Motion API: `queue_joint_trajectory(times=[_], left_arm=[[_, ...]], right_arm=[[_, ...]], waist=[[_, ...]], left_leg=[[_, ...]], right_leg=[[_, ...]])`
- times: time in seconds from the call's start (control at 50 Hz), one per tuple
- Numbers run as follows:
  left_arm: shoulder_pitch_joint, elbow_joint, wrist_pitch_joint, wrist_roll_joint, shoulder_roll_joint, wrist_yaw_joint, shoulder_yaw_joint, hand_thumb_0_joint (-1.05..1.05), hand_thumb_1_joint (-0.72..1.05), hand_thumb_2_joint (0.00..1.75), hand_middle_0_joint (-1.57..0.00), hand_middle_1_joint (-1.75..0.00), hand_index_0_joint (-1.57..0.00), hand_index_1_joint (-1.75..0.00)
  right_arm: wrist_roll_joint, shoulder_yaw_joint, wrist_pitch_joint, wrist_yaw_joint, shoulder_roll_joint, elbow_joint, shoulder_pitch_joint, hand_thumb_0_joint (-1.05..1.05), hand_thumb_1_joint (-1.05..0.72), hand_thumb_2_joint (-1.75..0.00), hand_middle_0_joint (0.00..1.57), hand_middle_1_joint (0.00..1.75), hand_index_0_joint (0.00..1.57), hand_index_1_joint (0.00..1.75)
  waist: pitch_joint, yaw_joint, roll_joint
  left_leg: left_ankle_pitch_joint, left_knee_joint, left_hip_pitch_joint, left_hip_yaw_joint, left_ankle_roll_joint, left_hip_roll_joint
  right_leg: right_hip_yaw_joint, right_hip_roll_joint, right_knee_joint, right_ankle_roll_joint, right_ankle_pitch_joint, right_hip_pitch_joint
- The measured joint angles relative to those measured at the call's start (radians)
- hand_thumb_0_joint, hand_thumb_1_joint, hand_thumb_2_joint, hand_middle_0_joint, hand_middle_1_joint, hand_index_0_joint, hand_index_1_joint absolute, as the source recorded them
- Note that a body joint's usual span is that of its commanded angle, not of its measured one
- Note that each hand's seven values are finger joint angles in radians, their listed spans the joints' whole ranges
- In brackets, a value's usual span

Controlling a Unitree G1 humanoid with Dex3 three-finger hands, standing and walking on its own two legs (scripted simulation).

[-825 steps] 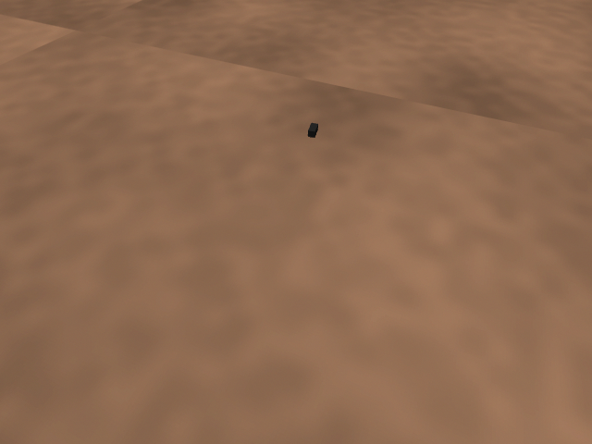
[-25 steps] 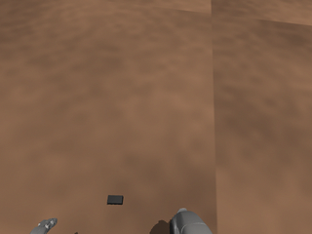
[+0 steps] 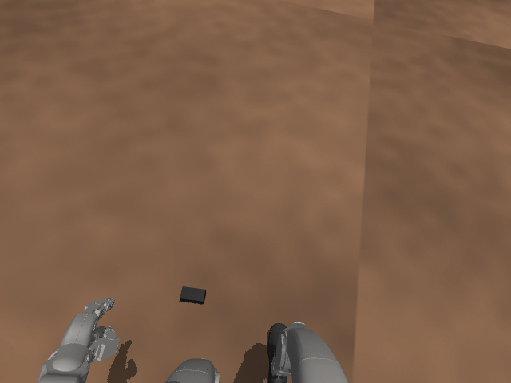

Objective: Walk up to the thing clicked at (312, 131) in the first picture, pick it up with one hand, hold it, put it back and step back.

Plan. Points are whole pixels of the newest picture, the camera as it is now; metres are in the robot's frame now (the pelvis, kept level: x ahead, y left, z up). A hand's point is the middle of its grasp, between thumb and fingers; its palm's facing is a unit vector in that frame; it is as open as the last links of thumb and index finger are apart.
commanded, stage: walk up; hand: left
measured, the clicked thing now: (193, 295) +0.42 +0.19 -0.71
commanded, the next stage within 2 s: none
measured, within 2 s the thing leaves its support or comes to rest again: neither
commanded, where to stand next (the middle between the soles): +0.02 -0.03 m, yaw -2 degrees
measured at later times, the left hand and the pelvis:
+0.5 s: hand out of the picture +0.00 +0.25 -0.10, palm faces -0.07 -0.90 -0.43, open 7.4 cm; pelvis -0.06 -0.04 +0.03, yaw -4 degrees
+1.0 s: hand out of the picture +0.08 +0.20 -0.13, palm faces -0.03 -0.94 -0.33, open 7.4 cm; pelvis +0.00 -0.04 +0.03, yaw +0 degrees
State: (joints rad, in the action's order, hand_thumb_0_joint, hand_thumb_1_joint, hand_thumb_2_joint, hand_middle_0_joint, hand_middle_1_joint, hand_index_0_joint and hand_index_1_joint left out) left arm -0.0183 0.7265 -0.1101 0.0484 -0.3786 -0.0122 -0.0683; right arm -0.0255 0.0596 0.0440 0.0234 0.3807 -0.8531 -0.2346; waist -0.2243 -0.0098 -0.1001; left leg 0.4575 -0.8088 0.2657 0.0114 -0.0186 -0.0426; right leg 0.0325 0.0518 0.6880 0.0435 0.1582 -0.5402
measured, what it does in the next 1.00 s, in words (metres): steps on the spot: right foot, then left foot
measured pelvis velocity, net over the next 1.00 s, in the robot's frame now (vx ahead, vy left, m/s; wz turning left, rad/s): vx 0.00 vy -0.04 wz -0.01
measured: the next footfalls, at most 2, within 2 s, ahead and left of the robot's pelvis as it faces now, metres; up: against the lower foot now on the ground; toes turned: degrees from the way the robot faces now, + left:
right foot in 0.44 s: -0.03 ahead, -0.15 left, +0.00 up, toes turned -6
left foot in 0.90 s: +0.14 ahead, +0.06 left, +0.00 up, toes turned -1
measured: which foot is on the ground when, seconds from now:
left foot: down 0.00-0.46, up 0.48-0.88, down 0.90-1.00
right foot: down 0.00-0.00, up 0.02-0.42, down 0.44-0.94, up 0.96-1.00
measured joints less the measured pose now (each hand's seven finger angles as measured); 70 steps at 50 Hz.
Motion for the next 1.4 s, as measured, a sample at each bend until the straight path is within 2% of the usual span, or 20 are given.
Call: queue_joint_trajectory(times=[0.06,0.1,0.16,0.22,0.3,0.4,0.46,0.52,0.6,0.68,0.78,0.9,0.94,0.98,1.02,1.08,1.24,1.28,1.34,1.4], left_arm=[[-0.061,0.058,-0.019,-0.001,-0.012,-0.002,-0.017,0.0,0.9,0.9,-0.2,-0.3,-0.2,-0.3],[-0.092,0.084,-0.021,-0.012,-0.035,-0.012,-0.027,0.0,0.9,0.9,-0.2,-0.3,-0.2,-0.3],[-0.15,0.088,-0.016,-0.017,-0.074,-0.019,-0.048,0.0,0.9,0.9,-0.2,-0.3,-0.2,-0.3],[-0.229,0.128,0.015,-0.024,-0.097,-0.018,-0.049,0.0,0.91,0.9,-0.2,-0.3,-0.2,-0.3],[-0.334,0.202,0.042,-0.021,-0.093,-0.029,-0.021,0.0,0.91,0.9,-0.2,-0.3,-0.2,-0.3],[-0.347,0.216,0.085,-0.015,-0.068,-0.044,-0.01,0.01,0.91,0.9,-0.2,-0.3,-0.2,-0.3],[-0.34,0.187,0.127,-0.014,-0.053,-0.047,-0.015,0.01,0.91,0.9,-0.2,-0.3,-0.2,-0.3],[-0.357,0.151,0.143,-0.001,-0.035,-0.04,-0.013,0.0,0.9,0.9,-0.2,-0.3,-0.2,-0.3],[-0.385,0.147,0.153,-0.011,-0.011,-0.029,0.001,0.0,0.9,0.9,-0.2,-0.3,-0.2,-0.3],[-0.385,0.139,0.164,-0.012,-0.004,-0.016,-0.002,0.0,0.9,0.9,-0.2,-0.3,-0.21,-0.3],[-0.361,0.108,0.166,-0.012,0.001,-0.005,-0.005,0.0,0.9,0.9,-0.2,-0.3,-0.21,-0.3],[-0.307,0.102,0.145,-0.039,0.006,0.02,0.026,0.0,0.9,0.9,-0.2,-0.3,-0.2,-0.3],[-0.265,0.115,0.134,-0.055,0.008,0.031,0.034,0.0,0.9,0.9,-0.2,-0.3,-0.2,-0.3],[-0.222,0.114,0.121,-0.074,0.027,0.041,0.047,0.0,0.9,0.9,-0.2,-0.3,-0.2,-0.3],[-0.18,0.105,0.101,-0.079,0.036,0.046,0.059,0.0,0.9,0.9,-0.2,-0.3,-0.2,-0.3],[-0.14,0.08,0.088,-0.085,0.026,0.045,0.06,0.0,0.9,0.9,-0.2,-0.3,-0.21,-0.3],[-0.155,0.08,0.095,-0.074,-0.013,0.058,0.029,0.0,0.9,0.9,-0.2,-0.3,-0.2,-0.3],[-0.178,0.097,0.099,-0.054,0.0,0.056,0.021,0.0,0.9,0.9,-0.2,-0.3,-0.2,-0.3],[-0.227,0.099,0.094,-0.014,-0.001,0.046,0.025,0.0,0.9,0.9,-0.2,-0.3,-0.2,-0.3],[-0.256,0.112,0.091,-0.005,0.0,0.051,0.015,0.0,0.9,0.9,-0.2,-0.3,-0.21,-0.3]], right_arm=[[-0.017,-0.004,-0.001,-0.005,0.004,-0.003,-0.037,0.01,-0.91,-0.9,0.2,0.3,0.21,0.3],[-0.021,-0.009,-0.007,0.007,-0.006,-0.019,-0.055,0.01,-0.9,-0.9,0.2,0.3,0.21,0.3],[-0.014,-0.014,-0.024,0.02,-0.016,-0.028,-0.064,0.01,-0.9,-0.9,0.2,0.3,0.21,0.3],[-0.017,-0.007,-0.045,0.002,-0.011,-0.01,-0.053,0.01,-0.9,-0.9,0.2,0.3,0.21,0.3],[-0.025,-0.001,-0.06,-0.039,0.008,0.055,-0.053,0.01,-0.9,-0.9,0.2,0.3,0.21,0.3],[-0.024,0.001,-0.062,-0.063,0.048,0.091,-0.072,0.01,-0.9,-0.9,0.2,0.3,0.21,0.3],[-0.019,0.01,-0.04,-0.064,0.072,0.075,-0.084,0.01,-0.9,-0.9,0.2,0.3,0.21,0.3],[0.005,0.019,-0.006,-0.049,0.064,0.023,-0.104,0.01,-0.9,-0.9,0.2,0.3,0.21,0.3],[0.03,0.01,-0.028,-0.065,0.06,0.001,-0.119,0.01,-0.91,-0.9,0.2,0.3,0.21,0.3],[0.029,0.005,-0.045,-0.082,0.05,-0.005,-0.15,0.01,-0.91,-0.9,0.2,0.3,0.21,0.3],[0.009,-0.005,-0.032,-0.078,0.033,-0.039,-0.169,0.01,-0.91,-0.9,0.2,0.3,0.21,0.3],[0.001,-0.019,-0.033,-0.051,0.002,-0.053,-0.096,0.01,-0.91,-0.9,0.2,0.3,0.2,0.3],[-0.006,-0.021,-0.038,-0.044,-0.017,-0.034,-0.039,0.01,-0.91,-0.9,0.2,0.3,0.2,0.3],[0.004,-0.021,-0.048,-0.036,-0.016,0.01,0.009,0.01,-0.91,-0.9,0.2,0.3,0.21,0.3],[0.019,-0.02,-0.042,-0.022,-0.018,0.041,0.053,0.01,-0.91,-0.9,0.2,0.3,0.21,0.3],[0.016,-0.024,-0.018,-0.011,-0.024,0.083,0.116,0.01,-0.91,-0.9,0.2,0.3,0.21,0.3],[-0.011,-0.009,0.024,-0.034,-0.004,0.17,0.224,0.01,-0.9,-0.9,0.2,0.3,0.21,0.3],[-0.006,0.002,0.038,-0.036,0.018,0.173,0.237,0.01,-0.9,-0.9,0.2,0.3,0.21,0.3],[0.001,0.02,0.062,-0.027,0.017,0.15,0.203,0.01,-0.91,-0.9,0.2,0.3,0.21,0.3],[0.006,0.024,0.071,-0.038,0.024,0.117,0.152,0.01,-0.91,-0.9,0.2,0.3,0.2,0.3]], waist=[[0.037,0.044,0.037],[0.06,0.049,0.043],[0.085,0.011,0.016],[0.099,-0.003,0.002],[0.151,0.015,0.022],[0.179,0.023,0.08],[0.178,0.02,0.13],[0.209,-0.01,0.158],[0.209,-0.018,0.183],[0.18,0.003,0.198],[0.141,0.004,0.183],[0.085,-0.007,0.126],[0.042,-0.006,0.076],[0.008,0.012,0.092],[-0.009,0.021,0.105],[-0.012,0.02,0.099],[-0.001,-0.008,0.121],[-0.001,-0.012,0.182],[0.017,-0.02,0.194],[0.031,-0.041,0.176]], left_leg=[[-0.026,0.01,0.02,-0.036,-0.015,0.046],[-0.078,0.072,0.026,-0.058,-0.007,0.065],[-0.147,0.158,0.045,-0.044,0.005,0.081],[-0.181,0.208,0.04,-0.022,0.003,0.093],[-0.19,0.245,0.006,0.012,-0.02,0.112],[-0.183,0.235,-0.008,0.034,-0.032,0.126],[-0.096,0.153,0.011,0.013,-0.033,0.133],[0.003,-0.08,0.102,-0.089,-0.018,0.057],[-0.126,-0.185,0.191,-0.151,0.0,-0.004],[-0.252,-0.158,0.242,-0.167,0.019,0.007],[-0.253,0.003,0.213,-0.137,0.022,0.037],[-0.291,0.219,0.088,-0.031,-0.006,0.051],[-0.285,0.228,0.075,-0.006,-0.008,0.023],[-0.285,0.211,0.085,-0.017,-0.024,0.035],[-0.302,0.224,0.09,-0.027,-0.032,0.044],[-0.324,0.24,0.109,-0.022,-0.026,0.045],[-0.318,0.121,0.227,0.02,-0.015,0.054],[-0.3,0.055,0.266,0.003,-0.011,0.083],[-0.02,-0.166,0.331,-0.096,-0.001,-0.012],[0.007,-0.441,0.354,-0.177,0.013,-0.094]], right_leg=[[-0.099,-0.119,0.3,-0.021,0.268,-0.063],[-0.176,-0.18,0.506,-0.025,0.259,-0.079],[-0.258,-0.206,0.644,-0.034,0.206,-0.05],[-0.238,-0.148,0.522,-0.059,0.185,0.067],[-0.144,-0.092,0.268,-0.094,0.291,0.224],[-0.048,-0.069,0.022,-0.046,0.391,0.324],[-0.005,-0.078,-0.124,-0.011,0.197,0.38],[0.004,-0.078,-0.122,-0.009,0.179,0.389],[-0.002,-0.075,-0.257,-0.012,0.115,0.465],[0.028,-0.087,-0.331,0.001,0.098,0.516],[0.06,-0.093,-0.309,0.005,0.144,0.534],[0.069,-0.077,-0.13,-0.011,0.273,0.481],[0.042,-0.039,0.026,-0.026,0.267,0.41],[-0.017,-0.08,0.247,-0.05,0.37,0.301],[-0.065,-0.109,0.404,-0.042,0.444,0.208],[-0.124,-0.114,0.498,-0.03,0.415,0.112],[-0.054,-0.057,0.195,-0.048,0.264,0.176],[-0.029,-0.083,0.127,-0.038,0.279,0.21],[-0.026,-0.058,0.16,-0.029,0.261,0.18],[-0.055,-0.022,0.106,-0.033,0.203,0.166]])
